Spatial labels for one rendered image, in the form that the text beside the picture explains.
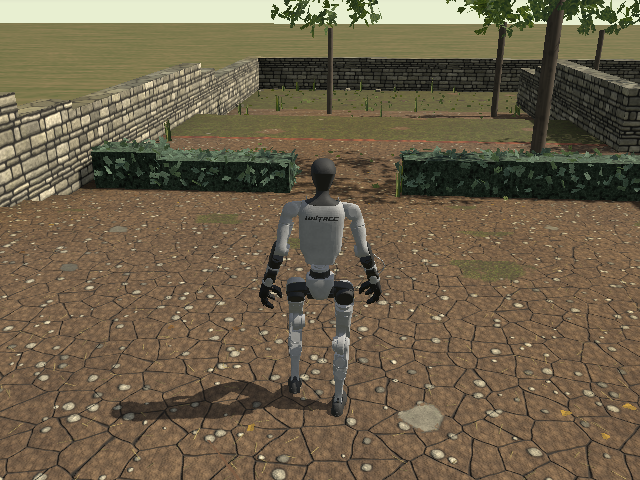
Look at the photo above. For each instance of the robot left hand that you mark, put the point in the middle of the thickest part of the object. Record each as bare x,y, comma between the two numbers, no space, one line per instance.
264,293

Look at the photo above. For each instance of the right robot upper arm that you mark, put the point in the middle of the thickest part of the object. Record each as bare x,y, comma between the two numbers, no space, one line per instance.
353,212

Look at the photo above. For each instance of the right robot forearm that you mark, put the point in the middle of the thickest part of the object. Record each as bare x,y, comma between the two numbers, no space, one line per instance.
370,267

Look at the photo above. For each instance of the left robot upper arm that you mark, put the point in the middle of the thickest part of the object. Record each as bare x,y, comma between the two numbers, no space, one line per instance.
290,210

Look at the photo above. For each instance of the humanoid robot head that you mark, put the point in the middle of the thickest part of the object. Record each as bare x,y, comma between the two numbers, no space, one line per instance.
323,171

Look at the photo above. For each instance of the robot left foot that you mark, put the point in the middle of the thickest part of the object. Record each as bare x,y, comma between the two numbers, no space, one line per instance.
294,385

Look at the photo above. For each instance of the robot right hand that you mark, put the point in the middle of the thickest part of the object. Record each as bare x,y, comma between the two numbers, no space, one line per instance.
376,288

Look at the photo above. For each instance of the left robot forearm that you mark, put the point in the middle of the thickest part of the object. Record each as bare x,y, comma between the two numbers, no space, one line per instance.
273,267

